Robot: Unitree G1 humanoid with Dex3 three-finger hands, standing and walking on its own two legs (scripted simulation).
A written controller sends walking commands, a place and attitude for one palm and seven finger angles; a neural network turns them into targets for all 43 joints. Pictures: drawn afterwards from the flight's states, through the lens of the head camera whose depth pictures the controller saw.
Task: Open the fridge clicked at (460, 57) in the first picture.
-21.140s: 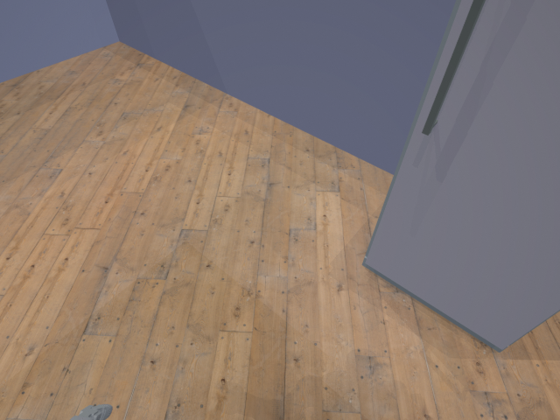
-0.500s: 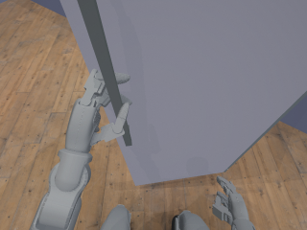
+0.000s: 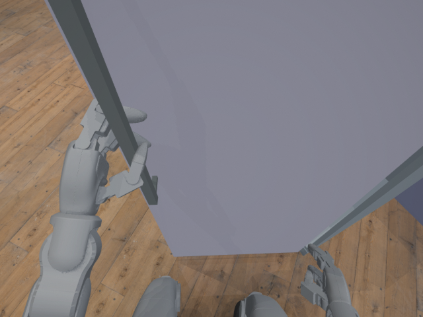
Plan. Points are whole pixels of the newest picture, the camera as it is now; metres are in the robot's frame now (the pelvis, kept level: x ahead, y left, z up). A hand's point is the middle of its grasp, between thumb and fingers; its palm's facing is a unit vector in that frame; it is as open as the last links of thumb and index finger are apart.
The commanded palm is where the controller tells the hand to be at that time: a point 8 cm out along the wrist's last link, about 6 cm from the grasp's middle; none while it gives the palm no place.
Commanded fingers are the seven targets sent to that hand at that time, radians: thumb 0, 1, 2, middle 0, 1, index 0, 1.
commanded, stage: walk backward, drawing the door open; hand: left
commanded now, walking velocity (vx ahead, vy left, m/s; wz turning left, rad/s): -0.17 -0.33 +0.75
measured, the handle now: (122, 112) +0.33 +0.13 +0.23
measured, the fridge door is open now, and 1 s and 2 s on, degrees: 64 75 78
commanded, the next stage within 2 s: stop walking and hold the door back in 0.22 s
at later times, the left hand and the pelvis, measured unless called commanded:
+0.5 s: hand (172, 290) +0.14 +0.05 +0.18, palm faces +0.48 -0.83 -0.28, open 6.1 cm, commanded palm +0.14 +0.12 +0.17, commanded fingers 0.00 0.90 0.90 -0.45 -1.40 -0.45 -1.40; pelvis -0.06 -0.20 +0.02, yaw +22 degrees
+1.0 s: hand (157, 228) +0.20 +0.07 +0.19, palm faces +0.54 -0.80 -0.27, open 5.4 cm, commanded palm +0.14 +0.14 +0.17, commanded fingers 0.00 0.90 0.90 -0.45 -1.40 -0.45 -1.40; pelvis -0.15 -0.28 +0.00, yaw +24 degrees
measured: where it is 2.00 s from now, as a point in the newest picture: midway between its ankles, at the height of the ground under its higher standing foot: outside the picture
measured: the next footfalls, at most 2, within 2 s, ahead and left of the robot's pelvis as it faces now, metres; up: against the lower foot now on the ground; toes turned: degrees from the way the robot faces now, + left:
left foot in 0.10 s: +0.03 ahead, +0.10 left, +0.00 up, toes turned +12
right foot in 0.30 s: +0.08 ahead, -0.25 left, +0.00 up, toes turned +13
